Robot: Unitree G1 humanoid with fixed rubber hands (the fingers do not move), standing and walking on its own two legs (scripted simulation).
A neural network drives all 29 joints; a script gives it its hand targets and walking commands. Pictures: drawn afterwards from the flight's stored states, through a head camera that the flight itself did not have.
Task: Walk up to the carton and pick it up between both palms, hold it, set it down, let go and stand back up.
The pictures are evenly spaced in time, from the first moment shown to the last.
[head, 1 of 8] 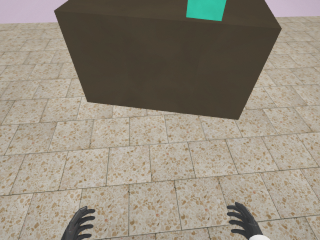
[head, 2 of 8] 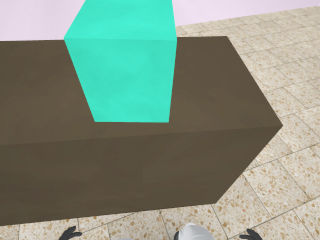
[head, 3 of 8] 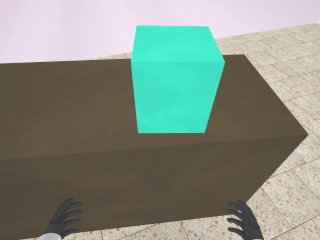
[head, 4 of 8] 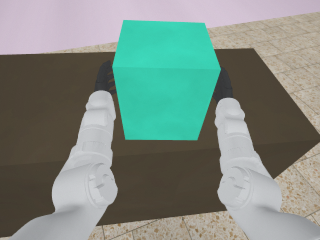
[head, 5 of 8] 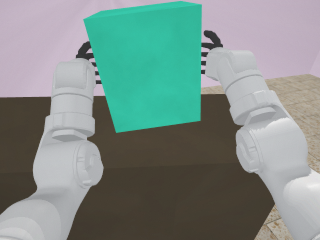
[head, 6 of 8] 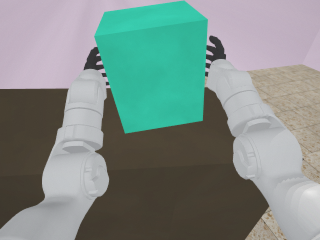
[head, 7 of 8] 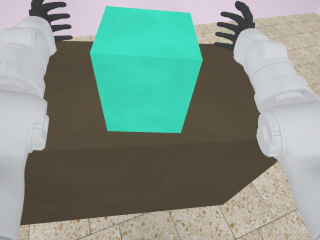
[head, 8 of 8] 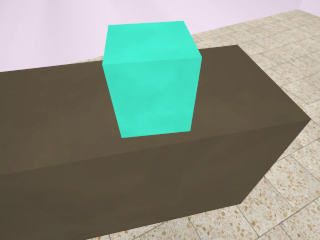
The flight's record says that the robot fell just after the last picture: no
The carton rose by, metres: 0.22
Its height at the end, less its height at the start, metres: +0.00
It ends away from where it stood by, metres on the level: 0.07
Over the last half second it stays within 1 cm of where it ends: yes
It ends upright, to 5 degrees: yes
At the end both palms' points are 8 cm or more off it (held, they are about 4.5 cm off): yes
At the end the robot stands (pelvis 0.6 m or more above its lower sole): yes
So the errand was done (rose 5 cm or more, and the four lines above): yes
